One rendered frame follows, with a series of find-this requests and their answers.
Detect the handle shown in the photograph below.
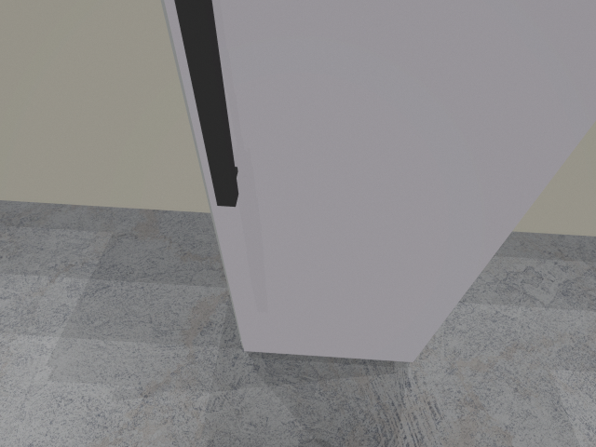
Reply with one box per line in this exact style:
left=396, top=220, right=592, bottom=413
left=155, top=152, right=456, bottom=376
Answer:
left=174, top=0, right=238, bottom=207

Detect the fridge door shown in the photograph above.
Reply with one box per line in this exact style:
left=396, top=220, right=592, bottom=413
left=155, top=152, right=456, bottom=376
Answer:
left=164, top=0, right=596, bottom=362

